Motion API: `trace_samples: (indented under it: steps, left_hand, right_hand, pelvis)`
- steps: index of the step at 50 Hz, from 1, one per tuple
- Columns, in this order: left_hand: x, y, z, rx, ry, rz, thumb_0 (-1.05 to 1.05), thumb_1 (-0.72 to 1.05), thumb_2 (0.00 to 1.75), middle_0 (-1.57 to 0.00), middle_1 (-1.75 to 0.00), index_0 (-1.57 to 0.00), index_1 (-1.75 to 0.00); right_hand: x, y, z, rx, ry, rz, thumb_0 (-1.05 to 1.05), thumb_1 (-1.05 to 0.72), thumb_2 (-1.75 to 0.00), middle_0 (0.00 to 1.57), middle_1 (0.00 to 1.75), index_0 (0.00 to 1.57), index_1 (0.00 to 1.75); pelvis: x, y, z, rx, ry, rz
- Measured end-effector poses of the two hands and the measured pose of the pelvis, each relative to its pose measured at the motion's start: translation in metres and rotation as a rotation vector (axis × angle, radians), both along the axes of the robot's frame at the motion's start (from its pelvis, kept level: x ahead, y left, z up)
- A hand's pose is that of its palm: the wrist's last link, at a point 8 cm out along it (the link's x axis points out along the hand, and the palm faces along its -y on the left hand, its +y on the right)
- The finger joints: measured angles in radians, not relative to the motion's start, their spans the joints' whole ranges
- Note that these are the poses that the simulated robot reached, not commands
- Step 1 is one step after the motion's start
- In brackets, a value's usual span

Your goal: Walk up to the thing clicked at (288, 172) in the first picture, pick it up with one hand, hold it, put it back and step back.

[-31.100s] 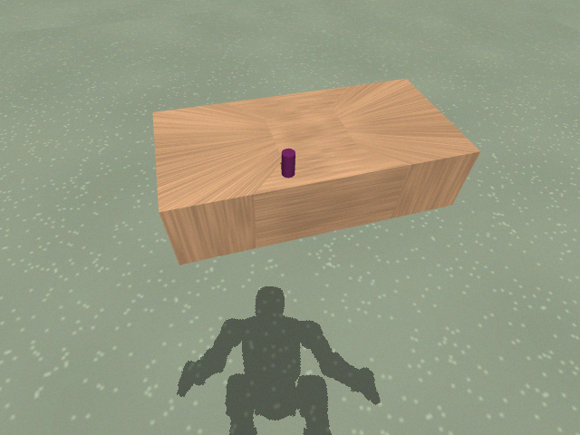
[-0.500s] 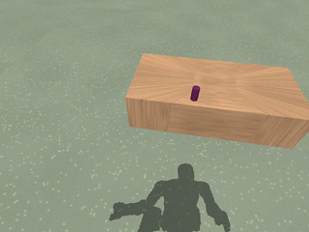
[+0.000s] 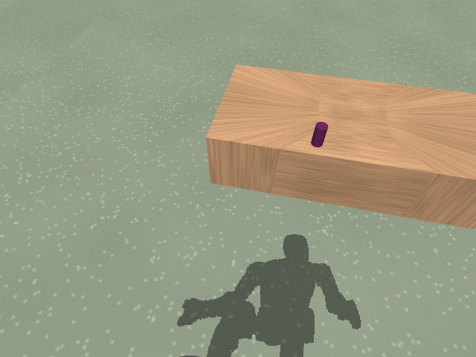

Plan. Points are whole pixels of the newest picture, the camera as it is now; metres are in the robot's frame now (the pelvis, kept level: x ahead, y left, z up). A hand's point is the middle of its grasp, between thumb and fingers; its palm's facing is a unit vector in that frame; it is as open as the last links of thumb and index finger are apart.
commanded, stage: step back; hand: right
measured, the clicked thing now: (319, 134) +1.03 -0.30 -0.38
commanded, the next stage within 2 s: stand in 0.26 s
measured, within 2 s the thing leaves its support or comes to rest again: neither
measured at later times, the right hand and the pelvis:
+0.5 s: hand out of the picture +0.12 -0.23 -0.13, palm faces +0.02 +0.94 -0.34, open 7.4 cm; pelvis +0.01 +0.02 +0.02, yaw -2 degrees
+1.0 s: hand out of the picture +0.06 -0.25 -0.14, palm faces +0.02 +0.95 -0.32, open 7.4 cm; pelvis +0.01 +0.01 +0.02, yaw -2 degrees
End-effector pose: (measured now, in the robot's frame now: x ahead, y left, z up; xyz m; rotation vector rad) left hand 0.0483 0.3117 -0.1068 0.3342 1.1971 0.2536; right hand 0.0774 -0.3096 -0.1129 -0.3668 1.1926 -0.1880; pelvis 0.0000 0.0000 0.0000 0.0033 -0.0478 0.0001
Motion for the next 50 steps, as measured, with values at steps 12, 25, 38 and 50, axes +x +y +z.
trace_samples:
  steps: [12,25,38,50]
  left_hand:
    - [0.048,0.011,-0.004,-0.029,-0.020,-0.049,0.00,0.90,0.90,-0.20,-0.30,-0.20,-0.30]
    - [0.054,-0.001,0.007,-0.063,-0.017,-0.081,0.00,0.90,0.90,-0.20,-0.30,-0.20,-0.30]
    - [0.026,-0.004,0.009,-0.053,0.058,-0.072,0.00,0.90,0.90,-0.20,-0.30,-0.20,-0.30]
    - [0.025,-0.009,0.010,-0.045,0.083,-0.070,0.00,0.90,0.90,-0.20,-0.30,-0.20,-0.30]
  right_hand:
    - [0.038,0.038,0.011,0.037,-0.075,-0.020,0.01,-0.91,-0.90,0.20,0.30,0.20,0.30]
    - [0.031,0.033,0.023,0.041,-0.082,-0.039,0.00,-0.91,-0.90,0.20,0.30,0.20,0.30]
    - [-0.013,0.022,0.016,0.047,0.021,-0.086,0.01,-0.91,-0.90,0.20,0.30,0.20,0.30]
    - [-0.022,0.018,0.010,0.057,0.066,-0.094,0.01,-0.91,-0.90,0.20,0.30,0.20,0.30]
  pelvis:
    - [0.015,0.016,0.006,-0.022,0.012,-0.040]
    - [0.011,0.020,0.019,-0.014,-0.008,-0.037]
    - [0.004,0.013,0.023,-0.010,-0.004,-0.035]
    - [0.009,0.007,0.023,-0.010,0.013,-0.035]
